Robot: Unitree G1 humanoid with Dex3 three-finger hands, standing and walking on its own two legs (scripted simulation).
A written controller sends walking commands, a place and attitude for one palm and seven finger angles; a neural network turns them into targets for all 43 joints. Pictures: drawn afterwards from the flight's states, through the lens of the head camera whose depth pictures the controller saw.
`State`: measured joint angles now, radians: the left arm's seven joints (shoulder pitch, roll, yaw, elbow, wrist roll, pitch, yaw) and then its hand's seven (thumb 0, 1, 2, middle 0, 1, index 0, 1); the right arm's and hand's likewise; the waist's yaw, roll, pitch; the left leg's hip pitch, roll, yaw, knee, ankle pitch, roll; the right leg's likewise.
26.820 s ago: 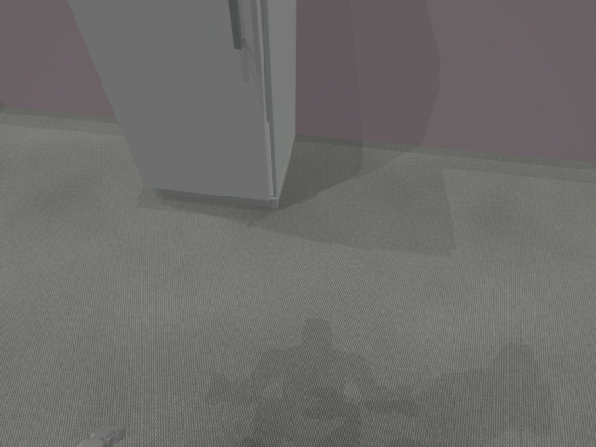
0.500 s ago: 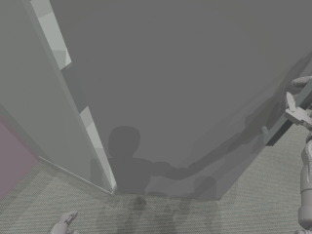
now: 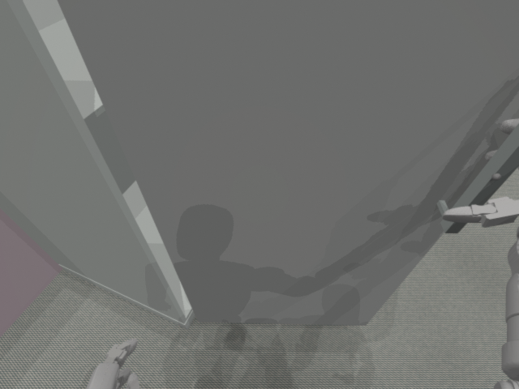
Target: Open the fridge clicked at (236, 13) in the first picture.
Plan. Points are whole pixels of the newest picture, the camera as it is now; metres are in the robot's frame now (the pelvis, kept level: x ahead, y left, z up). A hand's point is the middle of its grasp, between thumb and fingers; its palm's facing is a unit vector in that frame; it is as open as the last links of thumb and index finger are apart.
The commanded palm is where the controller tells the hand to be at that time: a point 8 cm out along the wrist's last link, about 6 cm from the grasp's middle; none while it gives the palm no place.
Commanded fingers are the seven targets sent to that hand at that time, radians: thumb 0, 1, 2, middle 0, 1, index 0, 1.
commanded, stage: loosen the grip on the handle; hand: right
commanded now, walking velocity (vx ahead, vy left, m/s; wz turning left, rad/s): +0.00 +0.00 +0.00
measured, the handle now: (495, 154) +0.41 -0.30 +0.18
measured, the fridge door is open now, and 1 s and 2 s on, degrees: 68 67 67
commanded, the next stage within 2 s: slip the hand off the handle in 0.04 s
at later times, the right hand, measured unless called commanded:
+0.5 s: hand out of the picture +0.36 -0.36 +0.17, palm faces +0.48 +0.84 -0.26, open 14.7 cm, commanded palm +0.32 -0.39 +0.18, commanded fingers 0.00 0.55 -0.20 0.25 1.15 0.25 1.15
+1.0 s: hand out of the picture +0.33 -0.38 +0.16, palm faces +0.44 +0.86 -0.26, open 14.7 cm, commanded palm +0.27 -0.41 +0.18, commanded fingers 0.00 0.55 -0.20 0.25 1.15 0.25 1.15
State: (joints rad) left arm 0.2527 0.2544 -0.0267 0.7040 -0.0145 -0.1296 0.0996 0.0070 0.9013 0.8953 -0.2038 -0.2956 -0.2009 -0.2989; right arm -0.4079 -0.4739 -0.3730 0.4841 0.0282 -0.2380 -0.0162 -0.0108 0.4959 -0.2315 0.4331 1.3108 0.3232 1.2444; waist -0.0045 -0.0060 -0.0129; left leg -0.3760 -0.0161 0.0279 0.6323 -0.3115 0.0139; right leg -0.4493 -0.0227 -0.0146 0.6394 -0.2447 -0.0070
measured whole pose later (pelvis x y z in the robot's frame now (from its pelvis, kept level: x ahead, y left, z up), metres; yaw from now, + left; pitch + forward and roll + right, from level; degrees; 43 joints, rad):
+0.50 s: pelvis +0.05 +0.00 +0.00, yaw -1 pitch +6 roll +1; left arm 0.22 0.27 0.00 0.68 -0.02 -0.07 0.12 0.01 0.90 0.90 -0.20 -0.30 -0.20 -0.30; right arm -0.27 -0.54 -0.55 0.40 0.11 -0.14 0.16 -0.02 0.55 -0.20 0.26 1.16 0.25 1.15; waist -0.05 -0.01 -0.06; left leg -0.36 -0.01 0.04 0.63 -0.38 0.01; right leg -0.46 -0.01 0.00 0.66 -0.32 0.00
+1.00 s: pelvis +0.03 -0.01 +0.00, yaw -1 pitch +6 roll +2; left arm 0.29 0.26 -0.01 0.68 -0.02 -0.08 0.13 0.01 0.90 0.90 -0.20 -0.30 -0.20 -0.30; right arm -0.17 -0.57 -0.61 0.37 0.17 -0.20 0.23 -0.02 0.55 -0.20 0.26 1.15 0.25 1.15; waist -0.02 -0.02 -0.06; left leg -0.39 -0.01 0.04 0.64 -0.35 0.00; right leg -0.49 -0.01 -0.01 0.69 -0.31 -0.02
